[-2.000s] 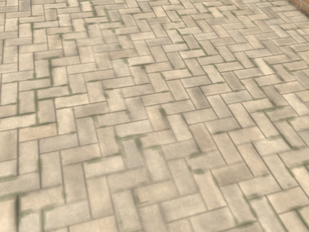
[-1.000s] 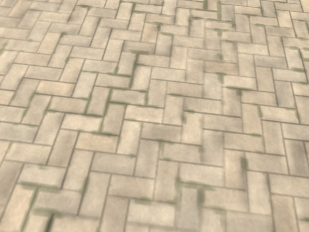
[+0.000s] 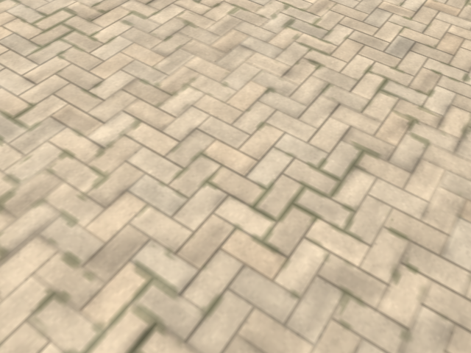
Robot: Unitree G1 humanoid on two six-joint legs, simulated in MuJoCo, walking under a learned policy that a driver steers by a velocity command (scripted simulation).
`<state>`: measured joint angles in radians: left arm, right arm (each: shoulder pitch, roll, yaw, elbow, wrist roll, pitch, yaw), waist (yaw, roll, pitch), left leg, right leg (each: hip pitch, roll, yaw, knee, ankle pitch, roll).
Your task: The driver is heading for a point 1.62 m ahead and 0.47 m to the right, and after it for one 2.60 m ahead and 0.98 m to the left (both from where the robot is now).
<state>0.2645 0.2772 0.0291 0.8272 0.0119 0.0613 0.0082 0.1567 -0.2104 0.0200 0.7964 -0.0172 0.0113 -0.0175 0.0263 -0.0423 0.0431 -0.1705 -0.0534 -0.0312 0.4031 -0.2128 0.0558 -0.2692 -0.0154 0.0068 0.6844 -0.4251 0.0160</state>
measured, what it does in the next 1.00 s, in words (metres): steps on the spot, turning right: right foot, then right foot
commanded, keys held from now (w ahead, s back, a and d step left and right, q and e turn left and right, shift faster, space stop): e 0.58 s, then w+e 0.26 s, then w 0.16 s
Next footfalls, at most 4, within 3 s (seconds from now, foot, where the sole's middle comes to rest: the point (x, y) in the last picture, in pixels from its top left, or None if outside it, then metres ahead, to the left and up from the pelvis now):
0.08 right None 0.01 -0.13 -0.78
0.58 right None -0.05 -0.12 -0.78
1.10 left None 0.23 -0.04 -0.78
1.58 right None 0.44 -0.34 -0.78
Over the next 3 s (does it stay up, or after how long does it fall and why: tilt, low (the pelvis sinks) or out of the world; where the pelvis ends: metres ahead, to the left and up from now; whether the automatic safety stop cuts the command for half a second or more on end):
stays up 1.05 -0.27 0.00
